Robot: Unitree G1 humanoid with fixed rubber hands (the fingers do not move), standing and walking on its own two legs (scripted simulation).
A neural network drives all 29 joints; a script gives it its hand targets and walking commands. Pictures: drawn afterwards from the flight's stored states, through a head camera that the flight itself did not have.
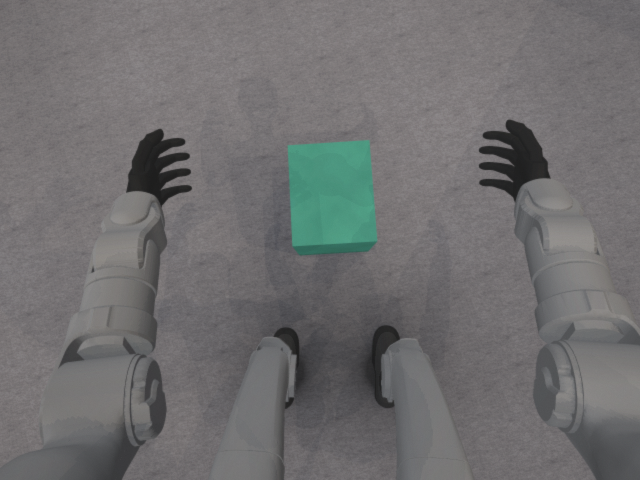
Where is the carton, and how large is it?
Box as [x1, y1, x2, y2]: [288, 140, 376, 254]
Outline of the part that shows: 368,140 288,145 292,246 299,254 366,251 376,241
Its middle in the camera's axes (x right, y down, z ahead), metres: +0.03 -0.09 +0.97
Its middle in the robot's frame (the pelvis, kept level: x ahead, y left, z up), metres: +0.53 +0.02 -0.59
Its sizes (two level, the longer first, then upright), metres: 0.237 0.190 0.208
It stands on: the floor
